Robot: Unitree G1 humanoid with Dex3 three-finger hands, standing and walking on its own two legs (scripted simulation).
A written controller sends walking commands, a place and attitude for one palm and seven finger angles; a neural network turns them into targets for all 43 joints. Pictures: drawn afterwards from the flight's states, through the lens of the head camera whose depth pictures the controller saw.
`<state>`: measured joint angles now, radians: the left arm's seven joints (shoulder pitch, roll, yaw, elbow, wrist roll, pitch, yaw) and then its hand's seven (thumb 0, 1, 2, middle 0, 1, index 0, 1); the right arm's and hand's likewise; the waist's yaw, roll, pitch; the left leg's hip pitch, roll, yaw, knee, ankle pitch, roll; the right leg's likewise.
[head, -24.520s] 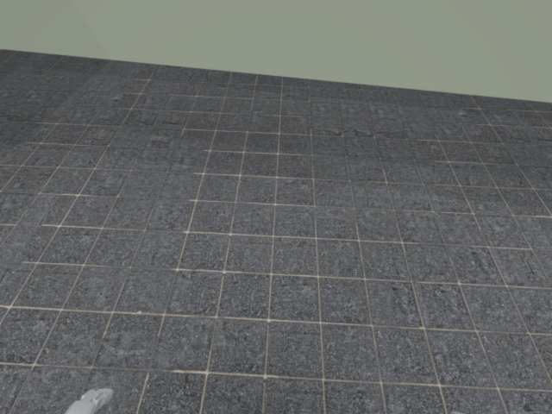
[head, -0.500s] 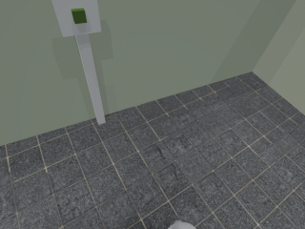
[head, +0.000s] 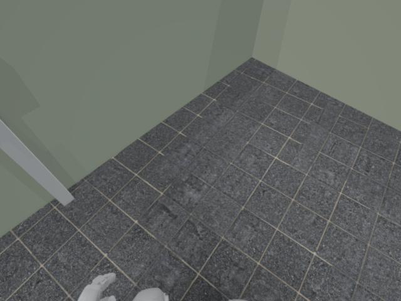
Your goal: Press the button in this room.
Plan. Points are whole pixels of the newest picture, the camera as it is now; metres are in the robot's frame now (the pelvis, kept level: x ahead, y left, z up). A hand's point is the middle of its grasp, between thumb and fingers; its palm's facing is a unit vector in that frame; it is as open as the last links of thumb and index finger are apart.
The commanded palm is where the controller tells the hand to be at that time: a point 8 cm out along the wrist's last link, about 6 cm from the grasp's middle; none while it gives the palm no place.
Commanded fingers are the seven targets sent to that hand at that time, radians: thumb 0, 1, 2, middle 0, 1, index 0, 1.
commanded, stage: walk to a spot facing it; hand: left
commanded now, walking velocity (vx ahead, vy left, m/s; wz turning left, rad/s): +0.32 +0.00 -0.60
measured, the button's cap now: out of the picture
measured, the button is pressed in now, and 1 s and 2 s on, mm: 0 0 0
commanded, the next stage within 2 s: turn to face it in 0.76 s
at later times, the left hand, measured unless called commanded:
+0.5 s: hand (93, 262) +0.22 +0.27 -0.17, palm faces -0.21 -0.96 -0.21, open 7.4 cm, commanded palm none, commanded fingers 0.00 0.90 0.90 -0.20 -0.30 -0.20 -0.30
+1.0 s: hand (179, 175) +0.44 +0.08 -0.13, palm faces -0.58 -0.77 -0.28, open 7.4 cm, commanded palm none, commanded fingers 0.00 0.90 0.90 -0.20 -0.30 -0.20 -0.30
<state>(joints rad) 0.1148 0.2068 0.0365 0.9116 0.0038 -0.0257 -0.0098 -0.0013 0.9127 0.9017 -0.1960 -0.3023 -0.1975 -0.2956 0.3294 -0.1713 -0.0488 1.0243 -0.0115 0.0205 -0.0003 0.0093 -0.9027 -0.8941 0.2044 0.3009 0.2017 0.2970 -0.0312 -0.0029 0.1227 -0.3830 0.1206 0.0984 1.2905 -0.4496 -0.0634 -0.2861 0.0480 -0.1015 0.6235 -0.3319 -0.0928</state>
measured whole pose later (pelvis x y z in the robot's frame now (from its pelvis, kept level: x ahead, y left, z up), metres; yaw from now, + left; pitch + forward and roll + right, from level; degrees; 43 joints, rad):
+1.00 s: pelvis +0.22 +0.00 +0.01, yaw -34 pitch -1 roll +1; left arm 0.09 0.19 0.03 0.90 0.02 0.00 0.01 0.00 0.91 0.90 -0.20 -0.30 -0.20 -0.30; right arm 0.25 -0.25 -0.07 0.99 -0.02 0.05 -0.01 0.01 -0.91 -0.89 0.20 0.30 0.20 0.30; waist -0.06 0.05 0.11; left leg -0.46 0.12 0.07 1.17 -0.45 -0.07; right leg -0.32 -0.02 -0.09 0.59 -0.26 -0.05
